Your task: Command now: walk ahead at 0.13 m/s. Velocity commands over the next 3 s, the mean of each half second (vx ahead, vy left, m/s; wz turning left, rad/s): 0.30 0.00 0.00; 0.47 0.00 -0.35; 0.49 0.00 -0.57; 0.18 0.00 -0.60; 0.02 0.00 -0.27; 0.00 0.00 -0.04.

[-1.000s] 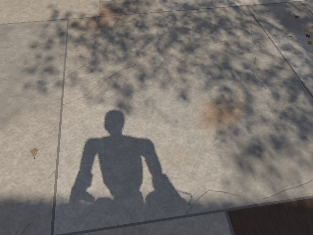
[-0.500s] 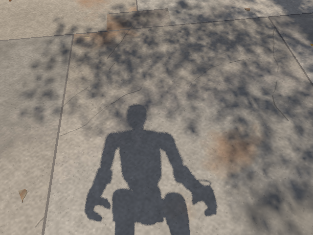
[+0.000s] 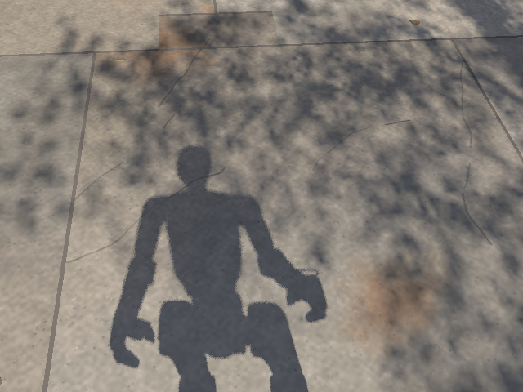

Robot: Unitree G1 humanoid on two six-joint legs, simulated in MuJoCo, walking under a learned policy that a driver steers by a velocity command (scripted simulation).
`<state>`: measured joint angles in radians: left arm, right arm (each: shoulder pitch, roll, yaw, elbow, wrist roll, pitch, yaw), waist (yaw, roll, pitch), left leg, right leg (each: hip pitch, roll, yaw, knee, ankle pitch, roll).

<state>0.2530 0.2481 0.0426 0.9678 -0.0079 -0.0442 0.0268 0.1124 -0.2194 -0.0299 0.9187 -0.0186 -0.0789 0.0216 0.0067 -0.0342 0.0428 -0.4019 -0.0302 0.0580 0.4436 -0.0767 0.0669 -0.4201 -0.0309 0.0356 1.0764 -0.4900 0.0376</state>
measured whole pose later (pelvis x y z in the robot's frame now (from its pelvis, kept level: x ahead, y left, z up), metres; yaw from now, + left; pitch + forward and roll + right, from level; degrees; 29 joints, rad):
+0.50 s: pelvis +0.10 -0.01 +0.02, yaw +0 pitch +2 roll +1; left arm 0.46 0.20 0.06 1.06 0.00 -0.09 0.02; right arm 0.08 -0.27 -0.08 0.94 0.02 -0.06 0.01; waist 0.07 0.03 -0.04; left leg -0.61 0.05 0.00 0.79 -0.09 0.03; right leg -0.06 -0.03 -0.03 0.23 -0.22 -0.01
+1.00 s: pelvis +0.33 +0.05 +0.01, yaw -12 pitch +1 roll +2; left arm 0.16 0.26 0.11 0.88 -0.03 -0.05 0.01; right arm 0.32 -0.23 -0.07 1.05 -0.02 -0.10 -0.01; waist -0.05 -0.04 -0.01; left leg -0.04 -0.02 0.20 0.26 -0.23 0.03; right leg -0.71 -0.12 0.06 0.98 -0.09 -0.05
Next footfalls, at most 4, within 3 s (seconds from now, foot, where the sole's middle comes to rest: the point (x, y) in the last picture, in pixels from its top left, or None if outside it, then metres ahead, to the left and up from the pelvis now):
0.26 right None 0.07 -0.13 -0.77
0.70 left None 0.33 0.15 -0.77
1.24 right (324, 343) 0.58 -0.16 -0.77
1.70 left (305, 238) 0.90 -0.12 -0.77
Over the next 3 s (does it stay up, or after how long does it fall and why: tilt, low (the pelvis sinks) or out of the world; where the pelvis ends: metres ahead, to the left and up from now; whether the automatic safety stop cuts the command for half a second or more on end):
stays up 0.73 -0.16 0.00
